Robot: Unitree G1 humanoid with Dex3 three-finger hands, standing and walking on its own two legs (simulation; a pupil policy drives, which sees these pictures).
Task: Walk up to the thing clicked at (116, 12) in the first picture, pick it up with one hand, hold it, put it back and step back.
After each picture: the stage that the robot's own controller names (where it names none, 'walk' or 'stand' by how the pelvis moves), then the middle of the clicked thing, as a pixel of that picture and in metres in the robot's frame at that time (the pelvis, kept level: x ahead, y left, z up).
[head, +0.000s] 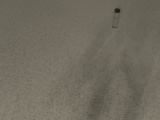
stand; (116, 18) +1.71 -0.36 -0.65
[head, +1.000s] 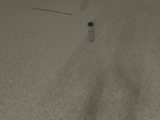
walk; (91, 32) +1.61 +0.06 -0.63
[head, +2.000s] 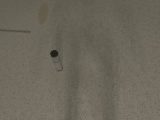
walk; (56, 61) +0.97 +0.37 -0.65
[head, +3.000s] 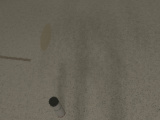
walk; (57, 107) +0.53 +0.34 -0.65
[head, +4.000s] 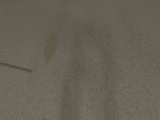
stand; out of the picture +0.35 +0.20 -0.63
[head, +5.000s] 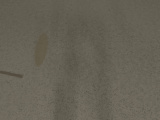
stand; out of the picture +0.28 +0.23 -0.65
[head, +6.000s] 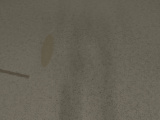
stand; out of the picture +0.28 +0.21 -0.66
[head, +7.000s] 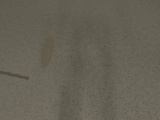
stand; out of the picture +0.28 +0.22 -0.66
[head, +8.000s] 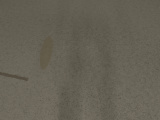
stand; out of the picture +0.27 +0.22 -0.66
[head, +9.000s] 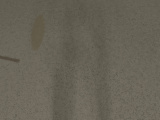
go down; out of the picture +0.29 +0.22 -0.64
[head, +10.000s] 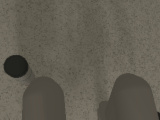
go down; (22, 73) +0.36 +0.24 -0.22
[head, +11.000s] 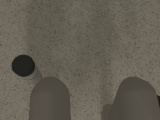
close in; (29, 72) +0.36 +0.24 -0.23
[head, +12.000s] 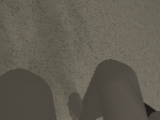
close in; out of the picture +0.35 +0.26 -0.15
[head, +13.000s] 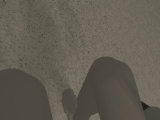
close; out of the picture +0.39 +0.28 -0.15
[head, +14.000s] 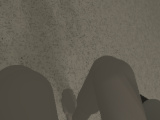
lift; out of the picture +0.37 +0.26 -0.15
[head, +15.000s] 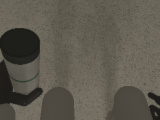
lift; (24, 73) +0.32 +0.20 +0.03
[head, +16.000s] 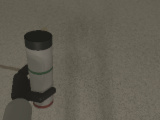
lift; (41, 73) +0.34 +0.16 +0.09
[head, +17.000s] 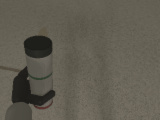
hold; (41, 77) +0.33 +0.16 +0.08
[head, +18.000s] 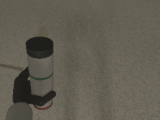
hold; (41, 77) +0.33 +0.16 +0.07
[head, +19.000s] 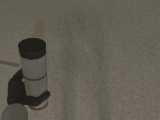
crouch; (35, 78) +0.34 +0.18 +0.06
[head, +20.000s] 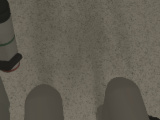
lower; (2, 41) +0.44 +0.23 -0.02
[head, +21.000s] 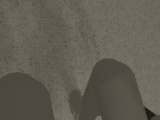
lower; out of the picture +0.40 +0.28 -0.12
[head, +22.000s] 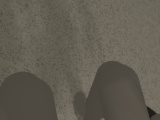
lower; out of the picture +0.39 +0.28 -0.12
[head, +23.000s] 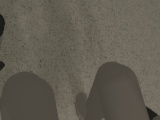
lower; out of the picture +0.40 +0.25 -0.11
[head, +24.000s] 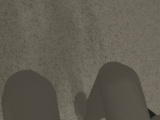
lower; out of the picture +0.38 +0.27 -0.12
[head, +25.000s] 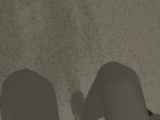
loosen; out of the picture +0.37 +0.27 -0.14
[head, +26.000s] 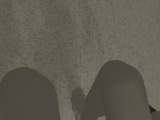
stand; out of the picture +0.36 +0.29 -0.16
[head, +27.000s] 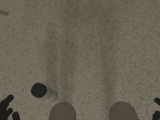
walk; (46, 93) +0.36 +0.24 -0.42
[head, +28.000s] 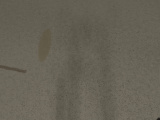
stand; out of the picture +0.32 +0.22 -0.59
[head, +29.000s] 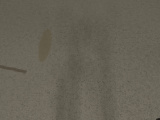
stand; out of the picture +0.32 +0.22 -0.60
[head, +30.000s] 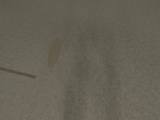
stand; out of the picture +0.34 +0.21 -0.65
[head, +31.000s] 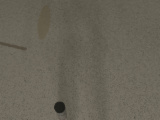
walk; (61, 111) +0.39 +0.16 -0.64
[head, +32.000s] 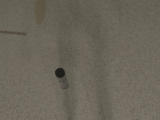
walk; (62, 79) +0.62 +0.23 -0.62
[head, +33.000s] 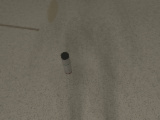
stand; (66, 63) +0.89 +0.23 -0.63
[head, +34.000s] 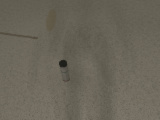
stand; (64, 71) +0.90 +0.24 -0.66
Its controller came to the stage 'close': yes
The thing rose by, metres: 0.72
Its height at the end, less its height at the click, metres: +0.00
